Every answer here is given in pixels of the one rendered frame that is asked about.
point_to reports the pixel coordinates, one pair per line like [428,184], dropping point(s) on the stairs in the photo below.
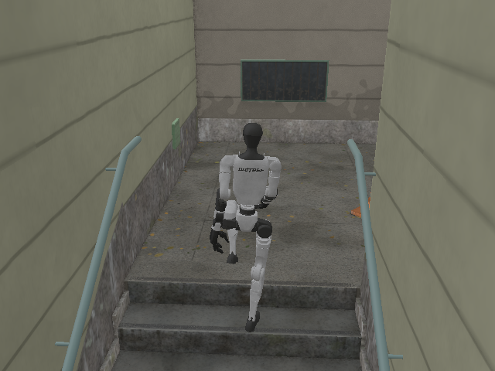
[201,327]

